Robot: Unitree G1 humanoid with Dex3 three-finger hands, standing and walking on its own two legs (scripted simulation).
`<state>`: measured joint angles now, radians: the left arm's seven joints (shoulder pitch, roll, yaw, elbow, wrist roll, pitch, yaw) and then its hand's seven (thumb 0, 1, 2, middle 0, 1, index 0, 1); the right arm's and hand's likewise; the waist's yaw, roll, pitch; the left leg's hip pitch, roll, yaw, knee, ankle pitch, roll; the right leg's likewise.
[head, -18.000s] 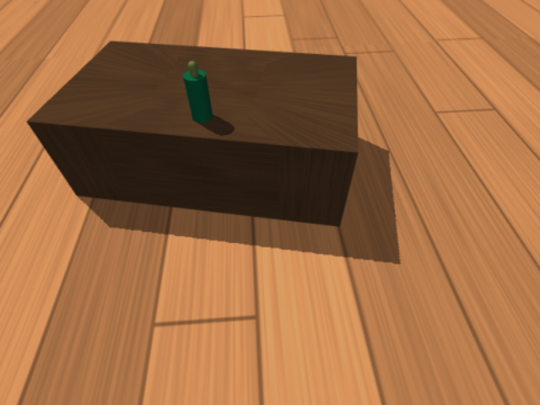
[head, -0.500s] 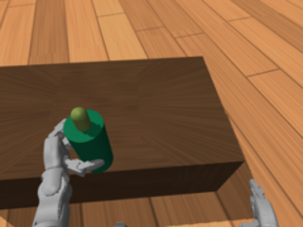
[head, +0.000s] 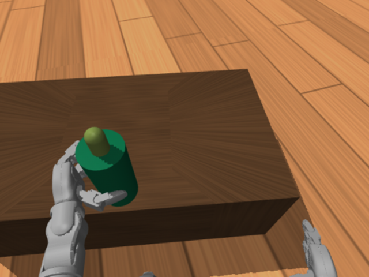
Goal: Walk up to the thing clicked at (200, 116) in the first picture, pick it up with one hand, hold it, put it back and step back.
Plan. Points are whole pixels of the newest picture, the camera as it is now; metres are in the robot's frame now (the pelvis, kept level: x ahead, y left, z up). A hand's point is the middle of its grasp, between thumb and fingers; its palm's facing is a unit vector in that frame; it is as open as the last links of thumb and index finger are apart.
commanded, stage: crouch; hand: left
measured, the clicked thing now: (109, 166) +0.33 +0.15 +0.09
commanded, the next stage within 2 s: lower in 1.14 s
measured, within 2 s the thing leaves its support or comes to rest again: neither
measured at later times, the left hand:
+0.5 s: hand (100, 176) +0.37 +0.21 -0.02, palm faces +0.25 -0.97 -0.03, open 11.3 cm
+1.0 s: hand (103, 174) +0.41 +0.23 -0.09, palm faces +0.24 -0.97 -0.05, open 11.3 cm
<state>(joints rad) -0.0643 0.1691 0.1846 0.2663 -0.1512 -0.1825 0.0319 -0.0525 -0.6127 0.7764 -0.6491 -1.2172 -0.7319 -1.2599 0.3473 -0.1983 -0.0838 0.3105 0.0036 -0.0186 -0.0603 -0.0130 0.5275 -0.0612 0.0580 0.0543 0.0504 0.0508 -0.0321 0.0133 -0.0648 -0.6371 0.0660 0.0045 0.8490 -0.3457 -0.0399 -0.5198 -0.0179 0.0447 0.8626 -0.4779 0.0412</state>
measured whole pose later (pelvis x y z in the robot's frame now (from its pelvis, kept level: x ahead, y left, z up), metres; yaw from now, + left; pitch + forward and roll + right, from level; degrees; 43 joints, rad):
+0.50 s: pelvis -0.01 +0.00 -0.02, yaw +0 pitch +14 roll -1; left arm -0.29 0.27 0.31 0.67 -0.13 -0.41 0.02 -0.03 -0.61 0.77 -0.68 -1.16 -0.76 -1.20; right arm 0.34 -0.22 -0.08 0.16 -0.03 -0.02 -0.01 -0.01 0.53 -0.06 0.06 0.05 0.05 0.05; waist -0.10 -0.04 -0.05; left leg -0.85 0.08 -0.02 0.99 -0.38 -0.04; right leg -0.72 0.00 0.03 0.99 -0.52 0.04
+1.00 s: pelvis -0.01 +0.01 -0.06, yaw -1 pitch +22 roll -4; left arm -0.44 0.36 0.37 0.89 -0.08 -0.55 0.01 -0.02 -0.61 0.76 -0.70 -1.15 -0.77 -1.19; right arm 0.38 -0.24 -0.05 -0.04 -0.06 0.03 0.05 -0.01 0.52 -0.06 0.06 0.05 0.05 0.05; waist -0.17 -0.04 -0.12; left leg -1.13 0.08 -0.06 1.21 -0.46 -0.03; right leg -0.97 0.01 0.01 1.18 -0.59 0.05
